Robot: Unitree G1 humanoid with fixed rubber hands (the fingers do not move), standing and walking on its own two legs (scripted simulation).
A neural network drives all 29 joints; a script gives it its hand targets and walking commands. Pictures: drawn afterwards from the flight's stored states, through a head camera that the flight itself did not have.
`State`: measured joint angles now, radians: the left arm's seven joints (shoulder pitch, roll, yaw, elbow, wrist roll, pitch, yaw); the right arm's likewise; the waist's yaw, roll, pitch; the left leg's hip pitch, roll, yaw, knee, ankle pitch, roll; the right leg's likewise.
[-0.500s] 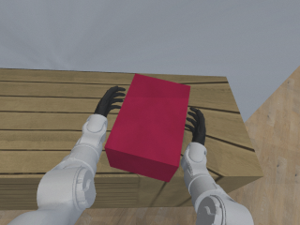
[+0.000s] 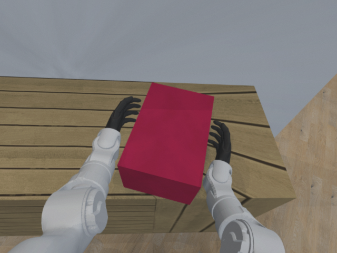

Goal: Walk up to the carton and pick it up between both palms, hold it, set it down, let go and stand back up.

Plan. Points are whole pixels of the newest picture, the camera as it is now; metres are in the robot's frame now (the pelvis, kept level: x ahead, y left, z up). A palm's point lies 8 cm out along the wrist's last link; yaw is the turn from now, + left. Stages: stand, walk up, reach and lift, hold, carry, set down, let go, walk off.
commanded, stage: reach and lift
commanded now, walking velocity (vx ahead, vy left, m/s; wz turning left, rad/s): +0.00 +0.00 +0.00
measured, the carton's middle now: (170, 140) +0.40 -0.02 -0.03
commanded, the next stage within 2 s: none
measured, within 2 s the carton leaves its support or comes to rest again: leaves its support in 0.38 s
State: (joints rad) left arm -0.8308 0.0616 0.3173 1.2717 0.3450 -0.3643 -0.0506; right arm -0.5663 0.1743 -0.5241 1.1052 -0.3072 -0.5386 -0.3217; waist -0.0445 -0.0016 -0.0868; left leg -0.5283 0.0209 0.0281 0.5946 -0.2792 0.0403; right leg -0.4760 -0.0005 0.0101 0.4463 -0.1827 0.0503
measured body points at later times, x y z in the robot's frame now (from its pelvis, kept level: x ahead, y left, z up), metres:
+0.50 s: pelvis +0.00 +0.00 +0.00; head +0.06 +0.03 +0.45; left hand +0.42 +0.11 +0.04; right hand +0.35 -0.16 +0.01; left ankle +0.00 +0.09 -0.73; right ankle +0.01 -0.16 -0.73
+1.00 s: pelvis +0.00 +0.00 +0.00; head +0.02 +0.02 +0.45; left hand +0.42 +0.11 +0.08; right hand +0.37 -0.16 +0.05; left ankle +0.00 +0.09 -0.73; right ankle +0.01 -0.16 -0.73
